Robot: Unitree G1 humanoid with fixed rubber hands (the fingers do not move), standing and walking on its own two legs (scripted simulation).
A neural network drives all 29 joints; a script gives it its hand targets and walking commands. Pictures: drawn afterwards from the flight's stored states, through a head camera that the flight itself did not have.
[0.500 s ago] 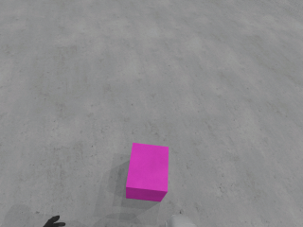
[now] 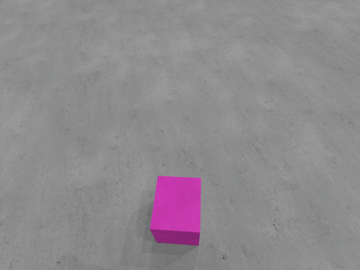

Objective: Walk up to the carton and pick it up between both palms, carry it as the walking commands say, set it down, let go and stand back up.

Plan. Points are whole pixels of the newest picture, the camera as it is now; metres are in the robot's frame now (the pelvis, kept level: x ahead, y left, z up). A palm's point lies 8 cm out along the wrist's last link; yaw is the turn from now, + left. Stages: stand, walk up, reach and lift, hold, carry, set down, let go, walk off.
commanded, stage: walk up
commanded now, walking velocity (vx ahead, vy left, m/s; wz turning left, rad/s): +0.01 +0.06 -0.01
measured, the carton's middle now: (178, 211) +0.46 +0.05 -0.65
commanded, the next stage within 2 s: stand in 1.22 s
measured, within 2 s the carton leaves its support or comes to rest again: neither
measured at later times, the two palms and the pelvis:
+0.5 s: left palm out of the picture -0.03 +0.35 -0.15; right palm out of the picture +0.05 -0.11 -0.13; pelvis -0.01 +0.11 +0.00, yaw +1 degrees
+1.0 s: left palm out of the picture +0.00 +0.25 -0.12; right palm out of the picture -0.03 -0.19 -0.16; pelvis -0.01 +0.04 +0.01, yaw +0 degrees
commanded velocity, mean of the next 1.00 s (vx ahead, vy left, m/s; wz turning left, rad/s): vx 0.06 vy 0.01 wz -0.01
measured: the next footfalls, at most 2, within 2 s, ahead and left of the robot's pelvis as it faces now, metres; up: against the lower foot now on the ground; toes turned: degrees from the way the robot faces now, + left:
left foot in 0.28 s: +0.02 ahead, +0.22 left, +0.00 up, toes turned +4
right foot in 0.82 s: +0.01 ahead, -0.05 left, +0.00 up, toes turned +3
